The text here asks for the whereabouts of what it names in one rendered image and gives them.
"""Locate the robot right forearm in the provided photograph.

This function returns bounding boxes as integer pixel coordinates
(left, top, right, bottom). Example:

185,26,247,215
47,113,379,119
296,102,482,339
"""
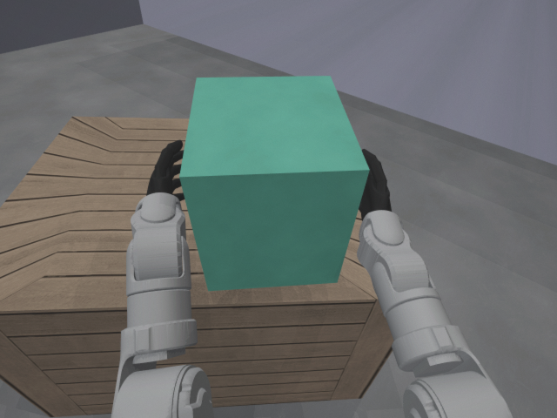
357,210,513,418

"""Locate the carton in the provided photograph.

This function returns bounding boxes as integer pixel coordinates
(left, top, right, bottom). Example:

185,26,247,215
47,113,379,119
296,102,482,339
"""
179,76,370,291

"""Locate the robot left upper arm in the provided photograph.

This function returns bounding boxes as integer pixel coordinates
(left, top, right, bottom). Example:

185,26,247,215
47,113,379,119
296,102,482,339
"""
112,364,214,418

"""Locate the robot left forearm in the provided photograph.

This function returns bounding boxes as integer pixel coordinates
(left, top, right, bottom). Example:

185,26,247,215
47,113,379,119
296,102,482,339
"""
111,192,198,418

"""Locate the robot left hand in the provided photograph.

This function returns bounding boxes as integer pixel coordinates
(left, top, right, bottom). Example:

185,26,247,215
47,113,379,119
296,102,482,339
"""
146,140,185,201

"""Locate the pedestal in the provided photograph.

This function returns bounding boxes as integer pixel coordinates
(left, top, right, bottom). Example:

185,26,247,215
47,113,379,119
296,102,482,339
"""
0,117,394,417

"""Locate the robot right upper arm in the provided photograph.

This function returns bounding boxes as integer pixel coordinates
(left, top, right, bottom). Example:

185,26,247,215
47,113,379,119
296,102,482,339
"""
403,371,511,418

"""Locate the robot right hand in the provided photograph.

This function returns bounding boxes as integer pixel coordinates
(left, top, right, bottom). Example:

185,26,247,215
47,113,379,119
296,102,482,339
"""
359,149,392,221

